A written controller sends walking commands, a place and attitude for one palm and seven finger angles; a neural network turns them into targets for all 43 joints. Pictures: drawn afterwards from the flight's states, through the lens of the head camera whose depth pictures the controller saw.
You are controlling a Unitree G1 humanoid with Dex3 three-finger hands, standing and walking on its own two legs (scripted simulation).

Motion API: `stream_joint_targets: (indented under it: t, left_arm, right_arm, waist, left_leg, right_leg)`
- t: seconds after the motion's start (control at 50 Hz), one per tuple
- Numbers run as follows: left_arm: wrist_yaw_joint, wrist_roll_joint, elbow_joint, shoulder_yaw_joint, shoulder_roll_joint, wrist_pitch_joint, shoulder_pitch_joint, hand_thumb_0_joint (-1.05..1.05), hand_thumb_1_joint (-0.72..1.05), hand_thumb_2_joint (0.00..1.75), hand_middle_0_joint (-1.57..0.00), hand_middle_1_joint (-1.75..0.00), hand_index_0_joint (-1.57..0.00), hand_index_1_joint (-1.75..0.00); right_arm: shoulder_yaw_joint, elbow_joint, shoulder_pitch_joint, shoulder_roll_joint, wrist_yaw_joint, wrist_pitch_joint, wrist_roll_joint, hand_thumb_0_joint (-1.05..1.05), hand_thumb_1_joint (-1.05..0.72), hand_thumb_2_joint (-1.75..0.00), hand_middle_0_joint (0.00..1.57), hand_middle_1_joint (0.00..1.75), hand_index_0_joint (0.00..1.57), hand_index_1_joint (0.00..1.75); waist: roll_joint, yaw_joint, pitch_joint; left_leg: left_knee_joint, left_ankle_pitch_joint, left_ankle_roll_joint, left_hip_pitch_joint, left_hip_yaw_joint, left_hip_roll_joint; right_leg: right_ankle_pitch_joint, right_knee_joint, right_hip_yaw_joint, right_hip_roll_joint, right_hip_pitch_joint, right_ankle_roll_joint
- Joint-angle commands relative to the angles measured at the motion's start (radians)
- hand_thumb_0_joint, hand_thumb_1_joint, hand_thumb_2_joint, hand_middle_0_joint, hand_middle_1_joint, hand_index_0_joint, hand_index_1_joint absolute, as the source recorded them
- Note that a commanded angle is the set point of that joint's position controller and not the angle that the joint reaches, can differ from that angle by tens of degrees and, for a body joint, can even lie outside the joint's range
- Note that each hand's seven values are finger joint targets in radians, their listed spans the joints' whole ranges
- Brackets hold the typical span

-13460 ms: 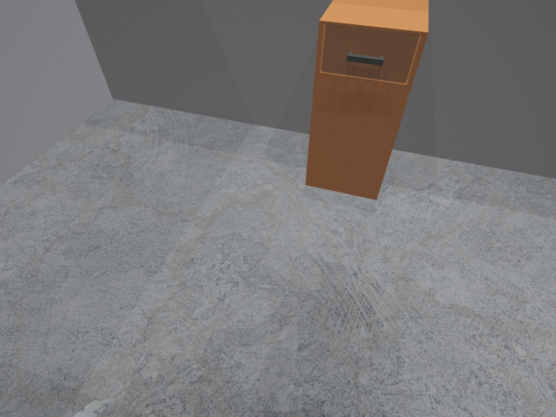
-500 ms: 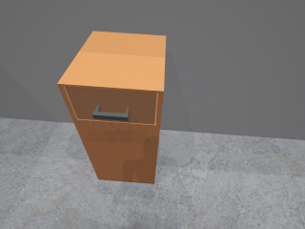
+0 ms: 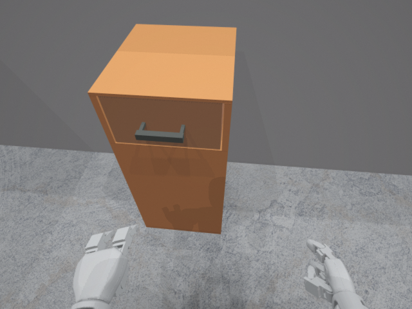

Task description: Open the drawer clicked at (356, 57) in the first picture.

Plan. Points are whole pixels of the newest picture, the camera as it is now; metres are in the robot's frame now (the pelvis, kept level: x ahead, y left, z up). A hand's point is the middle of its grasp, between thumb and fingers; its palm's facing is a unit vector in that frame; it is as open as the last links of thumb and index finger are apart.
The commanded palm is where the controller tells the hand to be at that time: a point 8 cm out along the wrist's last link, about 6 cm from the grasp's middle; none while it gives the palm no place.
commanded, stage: raise the hand with hooked fingers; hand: left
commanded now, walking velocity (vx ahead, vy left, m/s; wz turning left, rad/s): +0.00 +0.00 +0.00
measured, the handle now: (161, 131) +0.56 +0.20 -0.01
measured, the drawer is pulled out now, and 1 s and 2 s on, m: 0.00 0.00 0.00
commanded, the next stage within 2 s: move the hooked fingers above the handle in 1.48 s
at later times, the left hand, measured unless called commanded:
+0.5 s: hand (113, 221) +0.27 +0.22 +0.02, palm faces -0.05 -0.11 -0.99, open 11.5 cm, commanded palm +0.25 +0.23 +0.09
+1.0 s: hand (104, 165) +0.34 +0.24 +0.10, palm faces +0.09 -0.06 -0.99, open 13.7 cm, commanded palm +0.32 +0.24 +0.15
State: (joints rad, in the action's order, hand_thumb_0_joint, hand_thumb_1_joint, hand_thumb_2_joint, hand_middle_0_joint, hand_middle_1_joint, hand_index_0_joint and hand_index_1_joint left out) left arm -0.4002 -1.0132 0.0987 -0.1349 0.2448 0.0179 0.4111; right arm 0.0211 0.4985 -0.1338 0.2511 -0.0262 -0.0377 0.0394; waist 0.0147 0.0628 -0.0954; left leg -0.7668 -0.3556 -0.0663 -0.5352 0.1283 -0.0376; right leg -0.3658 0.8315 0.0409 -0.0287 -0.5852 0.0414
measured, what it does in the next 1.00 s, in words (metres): shifts its weight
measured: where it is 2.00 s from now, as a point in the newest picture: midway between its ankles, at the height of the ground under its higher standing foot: outside the picture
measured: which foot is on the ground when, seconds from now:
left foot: down 0.00-1.00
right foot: down 0.00-1.00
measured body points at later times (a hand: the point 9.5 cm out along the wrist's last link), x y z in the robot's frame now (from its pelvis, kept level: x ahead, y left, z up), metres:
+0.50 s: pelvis +0.05 -0.02 +0.01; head +0.10 -0.04 +0.46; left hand +0.26 +0.22 +0.07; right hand +0.24 -0.22 -0.11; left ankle +0.02 +0.08 -0.70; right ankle +0.03 -0.10 -0.70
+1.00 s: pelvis +0.06 -0.01 +0.02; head +0.09 -0.04 +0.47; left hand +0.33 +0.24 +0.15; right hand +0.29 -0.22 -0.08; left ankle +0.02 +0.08 -0.70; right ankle +0.03 -0.10 -0.70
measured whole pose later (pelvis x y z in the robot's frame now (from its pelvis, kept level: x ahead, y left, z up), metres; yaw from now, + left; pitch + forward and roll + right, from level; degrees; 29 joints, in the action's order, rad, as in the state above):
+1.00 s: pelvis +0.06 -0.01 +0.02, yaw +3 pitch +5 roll +1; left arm -0.17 -0.96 0.02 -0.07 0.46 -0.03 0.00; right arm 0.01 0.58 -0.08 0.24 0.01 -0.16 0.00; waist -0.06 0.08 -0.06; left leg -0.58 -0.34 -0.04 -0.32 0.04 -0.04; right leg -0.36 0.60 -0.02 -0.04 -0.34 0.05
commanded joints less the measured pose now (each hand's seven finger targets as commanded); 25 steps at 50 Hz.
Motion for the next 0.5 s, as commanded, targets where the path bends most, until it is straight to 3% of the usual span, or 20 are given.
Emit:
stream_joint_targets:
  t: [0.0,0.02,0.04,0.1,0.14,0.2,0.24,0.3,0.32,0.36,0.42,0.44,0.48]
  left_arm:
    - [-0.138,-0.118,-0.375,0.168,0.254,0.034,-0.26,0.0,0.39,0.68,-0.24,-0.63,-0.24,-0.63]
    - [-0.156,-0.123,-0.443,0.176,0.288,0.05,-0.361,0.0,0.36,0.67,-0.24,-0.64,-0.24,-0.64]
    - [-0.167,-0.116,-0.464,0.167,0.278,0.067,-0.368,0.0,0.34,0.66,-0.24,-0.66,-0.24,-0.66]
    - [-0.165,-0.088,-0.469,0.145,0.272,0.107,-0.35,0.0,0.27,0.63,-0.25,-0.7,-0.25,-0.7]
    - [-0.14,-0.067,-0.394,0.118,0.245,0.092,-0.337,0.0,0.22,0.61,-0.25,-0.74,-0.25,-0.74]
    - [-0.076,-0.024,-0.28,0.121,0.226,-0.012,-0.195,0.0,0.15,0.58,-0.25,-0.78,-0.25,-0.78]
    - [-0.011,0.019,-0.237,0.114,0.212,-0.081,-0.111,0.0,0.11,0.56,-0.26,-0.81,-0.26,-0.81]
    - [0.064,0.045,-0.261,0.136,0.26,-0.107,-0.111,0.0,0.04,0.53,-0.26,-0.86,-0.26,-0.86]
    - [0.071,0.039,-0.263,0.174,0.296,-0.098,-0.109,0.0,0.01,0.52,-0.26,-0.87,-0.26,-0.87]
    - [0.076,0.018,-0.297,0.187,0.312,-0.067,-0.133,0.0,-0.03,0.5,-0.27,-0.9,-0.27,-0.9]
    - [0.05,-0.02,-0.395,0.234,0.367,0.0,-0.237,0.0,-0.1,0.47,-0.27,-0.94,-0.27,-0.94]
    - [0.035,-0.021,-0.409,0.237,0.36,0.018,-0.251,0.0,-0.13,0.46,-0.27,-0.96,-0.27,-0.96]
    - [0.012,-0.01,-0.409,0.254,0.354,0.051,-0.256,0.0,-0.17,0.44,-0.28,-0.99,-0.28,-0.99]
  right_arm:
    - [0.039,-0.172,0.128,0.082,0.005,-0.013,0.035,0.0,-0.9,-0.9,0.2,0.3,0.2,0.3]
    - [0.036,-0.161,0.129,0.077,0.011,-0.016,0.043,0.0,-0.9,-0.9,0.2,0.3,0.2,0.3]
    - [0.037,-0.16,0.13,0.081,0.017,-0.014,0.044,0.0,-0.9,-0.9,0.2,0.3,0.2,0.3]
    - [0.029,-0.145,0.129,0.095,0.021,-0.004,0.051,0.0,-0.9,-0.9,0.2,0.3,0.2,0.3]
    - [0.022,-0.129,0.14,0.095,0.018,-0.013,0.05,0.0,-0.9,-0.9,0.2,0.3,0.2,0.3]
    - [0.019,-0.133,0.138,0.092,0.018,-0.043,0.023,0.0,-0.9,-0.9,0.2,0.3,0.2,0.3]
    - [0.007,-0.143,0.143,0.086,0.021,-0.059,-0.008,0.0,-0.9,-0.9,0.2,0.3,0.2,0.3]
    - [-0.013,-0.145,0.161,0.083,0.037,-0.057,-0.023,0.0,-0.9,-0.9,0.2,0.3,0.2,0.3]
    - [-0.018,-0.142,0.159,0.085,0.04,-0.053,-0.017,0.0,-0.9,-0.9,0.2,0.3,0.2,0.3]
    - [-0.021,-0.127,0.151,0.076,0.039,-0.044,-0.008,0.0,-0.9,-0.9,0.2,0.3,0.2,0.3]
    - [-0.009,-0.111,0.137,0.078,0.038,-0.037,0.017,0.0,-0.9,-0.9,0.2,0.3,0.2,0.3]
    - [-0.004,-0.106,0.13,0.073,0.037,-0.036,0.021,0.0,-0.9,-0.9,0.2,0.3,0.2,0.3]
    - [0.012,-0.086,0.108,0.074,0.035,-0.031,0.025,0.0,-0.9,-0.9,0.2,0.3,0.2,0.3]
  waist:
    - [-0.121,0.022,-0.223]
    - [-0.105,-0.006,-0.242]
    - [-0.142,-0.012,-0.268]
    - [-0.191,-0.038,-0.257]
    - [-0.128,-0.056,-0.203]
    - [-0.048,-0.02,-0.201]
    - [0.061,0.002,-0.208]
    - [0.146,0.018,-0.167]
    - [0.135,0.027,-0.159]
    - [0.07,0.033,-0.161]
    - [-0.047,0.037,-0.234]
    - [-0.075,0.031,-0.248]
    - [-0.076,0.017,-0.269]
  left_leg:
    - [-0.002,0.038,0.041,0.121,-0.18,0.007]
    - [-0.04,0.034,0.039,0.133,-0.204,0.009]
    - [-0.068,0.038,0.037,0.163,-0.206,0.007]
    - [-0.117,0.08,0.043,0.183,-0.199,-0.005]
    - [-0.104,0.075,0.037,0.143,-0.21,-0.002]
    - [-0.025,0.146,0.032,0.081,-0.182,-0.001]
    - [0.02,0.206,0.034,0.058,-0.167,-0.001]
    - [0.075,0.187,0.029,0.025,-0.135,-0.009]
    - [0.086,0.196,0.027,0.021,-0.134,-0.009]
    - [0.103,0.245,0.029,0.058,-0.136,-0.007]
    - [0.099,0.326,0.029,0.133,-0.138,-0.007]
    - [0.093,0.345,0.028,0.157,-0.138,-0.011]
    - [0.083,0.388,0.027,0.188,-0.138,-0.013]
  right_leg:
    - [-0.127,-0.101,0.118,-0.005,-0.113,0.052]
    - [-0.146,-0.091,0.133,-0.002,-0.159,0.047]
    - [-0.147,-0.085,0.14,-0.001,-0.191,0.048]
    - [-0.094,-0.064,0.13,-0.007,-0.249,0.056]
    - [-0.052,-0.069,0.09,-0.008,-0.226,0.044]
    - [0.117,-0.092,0.032,-0.017,-0.019,0.031]
    - [0.218,-0.115,0.042,-0.017,0.112,0.022]
    - [0.287,-0.177,0.092,0.006,0.249,0.001]
    - [0.314,-0.179,0.109,0.007,0.27,0.005]
    - [0.386,-0.17,0.093,0.013,0.288,0.009]
    - [0.444,-0.164,0.097,0.015,0.306,0.018]
    - [0.467,-0.165,0.099,0.018,0.3,0.02]
    - [0.522,-0.163,0.099,0.017,0.293,0.019]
